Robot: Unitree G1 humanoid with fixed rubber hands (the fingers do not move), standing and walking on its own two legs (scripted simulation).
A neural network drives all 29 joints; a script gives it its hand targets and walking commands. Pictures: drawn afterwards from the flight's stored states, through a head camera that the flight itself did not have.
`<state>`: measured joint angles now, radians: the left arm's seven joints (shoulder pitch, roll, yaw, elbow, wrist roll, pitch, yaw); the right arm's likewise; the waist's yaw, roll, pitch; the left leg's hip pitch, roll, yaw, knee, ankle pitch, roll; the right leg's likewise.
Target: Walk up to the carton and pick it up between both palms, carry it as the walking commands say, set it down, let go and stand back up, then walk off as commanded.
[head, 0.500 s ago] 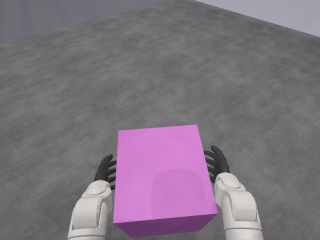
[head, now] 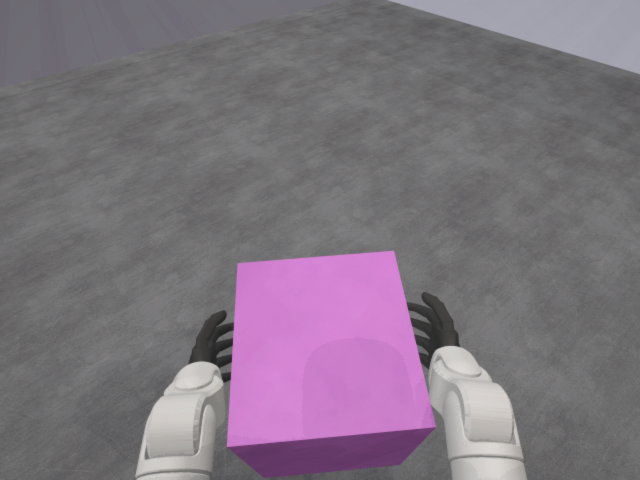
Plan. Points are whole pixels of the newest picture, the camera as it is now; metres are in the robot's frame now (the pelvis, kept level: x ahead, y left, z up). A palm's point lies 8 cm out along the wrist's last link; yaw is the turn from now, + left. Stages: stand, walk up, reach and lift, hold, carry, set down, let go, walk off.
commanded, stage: carry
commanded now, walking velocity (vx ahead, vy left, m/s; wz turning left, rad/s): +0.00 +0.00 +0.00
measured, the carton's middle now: (324, 371) +0.28 +0.00 -0.03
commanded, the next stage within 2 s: hold in 0.08 s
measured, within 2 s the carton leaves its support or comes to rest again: neither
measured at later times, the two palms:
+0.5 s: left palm (218, 344) +0.29 +0.13 +0.03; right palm (450, 342) +0.28 -0.16 +0.04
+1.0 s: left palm (222, 361) +0.31 +0.14 -0.04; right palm (427, 348) +0.31 -0.14 -0.01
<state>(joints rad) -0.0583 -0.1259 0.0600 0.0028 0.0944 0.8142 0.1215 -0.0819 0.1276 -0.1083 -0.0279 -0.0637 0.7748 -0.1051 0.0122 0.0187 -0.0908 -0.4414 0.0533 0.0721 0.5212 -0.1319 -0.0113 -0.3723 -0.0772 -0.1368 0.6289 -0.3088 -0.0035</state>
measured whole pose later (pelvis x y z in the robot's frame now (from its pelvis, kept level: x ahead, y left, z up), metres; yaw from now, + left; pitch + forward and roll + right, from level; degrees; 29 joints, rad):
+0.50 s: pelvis +0.01 +0.01 +0.00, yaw -7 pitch -2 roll +2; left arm -0.19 -0.12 0.14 0.24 0.20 0.77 0.06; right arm -0.25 0.15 -0.20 0.27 -0.14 0.70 -0.06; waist 0.01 -0.01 -0.07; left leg -0.29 0.02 0.07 0.51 -0.18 -0.01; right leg -0.27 -0.04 -0.01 0.61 -0.31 -0.01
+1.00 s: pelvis +0.01 +0.02 +0.00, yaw -8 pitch +1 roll +0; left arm -0.25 -0.12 0.27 0.52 0.25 0.46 0.04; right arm -0.37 0.18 -0.33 0.60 -0.20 0.36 -0.04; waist 0.03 -0.02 0.01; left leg -0.40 0.05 0.07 0.61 -0.23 -0.01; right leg -0.35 -0.02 0.00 0.65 -0.32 -0.01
